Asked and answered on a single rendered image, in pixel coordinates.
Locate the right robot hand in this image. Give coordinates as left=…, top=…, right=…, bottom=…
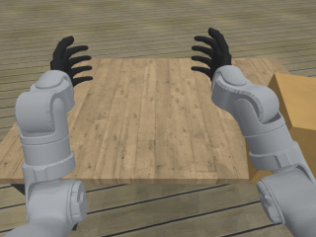
left=191, top=28, right=232, bottom=82

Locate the robot right forearm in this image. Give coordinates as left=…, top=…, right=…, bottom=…
left=210, top=65, right=316, bottom=188

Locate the left robot hand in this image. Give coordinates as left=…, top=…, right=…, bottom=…
left=50, top=36, right=93, bottom=88

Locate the robot left forearm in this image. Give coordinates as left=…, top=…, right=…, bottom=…
left=14, top=70, right=76, bottom=222

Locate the carton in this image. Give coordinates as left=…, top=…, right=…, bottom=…
left=245, top=73, right=316, bottom=184

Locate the table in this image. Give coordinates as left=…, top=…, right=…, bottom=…
left=0, top=58, right=290, bottom=231

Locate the left robot upper arm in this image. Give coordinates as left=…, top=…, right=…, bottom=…
left=3, top=179, right=88, bottom=237

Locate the right robot upper arm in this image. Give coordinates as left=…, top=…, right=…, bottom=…
left=256, top=168, right=316, bottom=237

